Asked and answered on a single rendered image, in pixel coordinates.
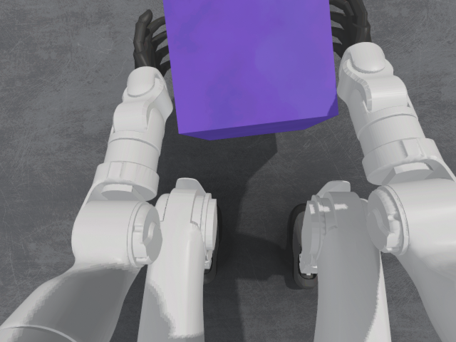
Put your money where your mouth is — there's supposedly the robot thigh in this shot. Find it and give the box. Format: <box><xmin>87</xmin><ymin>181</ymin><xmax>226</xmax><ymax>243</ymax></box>
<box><xmin>303</xmin><ymin>192</ymin><xmax>391</xmax><ymax>342</ymax></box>
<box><xmin>138</xmin><ymin>188</ymin><xmax>217</xmax><ymax>342</ymax></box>

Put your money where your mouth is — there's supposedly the left robot thigh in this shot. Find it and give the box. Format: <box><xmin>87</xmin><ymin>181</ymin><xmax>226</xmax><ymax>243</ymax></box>
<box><xmin>138</xmin><ymin>188</ymin><xmax>217</xmax><ymax>342</ymax></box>

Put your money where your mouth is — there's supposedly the left robot upper arm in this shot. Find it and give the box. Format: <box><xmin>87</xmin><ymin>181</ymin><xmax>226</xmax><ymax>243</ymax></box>
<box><xmin>0</xmin><ymin>200</ymin><xmax>162</xmax><ymax>342</ymax></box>

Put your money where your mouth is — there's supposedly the right robot thigh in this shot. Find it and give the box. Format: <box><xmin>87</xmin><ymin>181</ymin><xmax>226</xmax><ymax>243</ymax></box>
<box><xmin>303</xmin><ymin>192</ymin><xmax>391</xmax><ymax>342</ymax></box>

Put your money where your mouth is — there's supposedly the robot right hand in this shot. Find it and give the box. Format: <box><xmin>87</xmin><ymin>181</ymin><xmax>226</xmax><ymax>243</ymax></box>
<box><xmin>329</xmin><ymin>0</ymin><xmax>372</xmax><ymax>59</ymax></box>

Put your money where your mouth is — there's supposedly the carton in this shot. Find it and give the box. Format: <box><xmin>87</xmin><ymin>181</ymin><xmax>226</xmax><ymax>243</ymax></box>
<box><xmin>163</xmin><ymin>0</ymin><xmax>338</xmax><ymax>140</ymax></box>

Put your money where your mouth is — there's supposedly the left robot forearm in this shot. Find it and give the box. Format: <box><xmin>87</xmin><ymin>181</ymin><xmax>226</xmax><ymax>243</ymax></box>
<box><xmin>71</xmin><ymin>66</ymin><xmax>173</xmax><ymax>256</ymax></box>

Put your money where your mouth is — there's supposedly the robot left hand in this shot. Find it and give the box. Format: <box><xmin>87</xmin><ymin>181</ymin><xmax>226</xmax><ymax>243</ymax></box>
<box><xmin>133</xmin><ymin>9</ymin><xmax>171</xmax><ymax>77</ymax></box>

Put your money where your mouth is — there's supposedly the right robot upper arm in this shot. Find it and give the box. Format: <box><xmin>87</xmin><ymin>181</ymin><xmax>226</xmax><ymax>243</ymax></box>
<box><xmin>366</xmin><ymin>177</ymin><xmax>456</xmax><ymax>342</ymax></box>

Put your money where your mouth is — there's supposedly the right robot forearm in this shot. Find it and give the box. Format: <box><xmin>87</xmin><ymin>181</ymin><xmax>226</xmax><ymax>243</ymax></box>
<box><xmin>337</xmin><ymin>42</ymin><xmax>456</xmax><ymax>185</ymax></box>

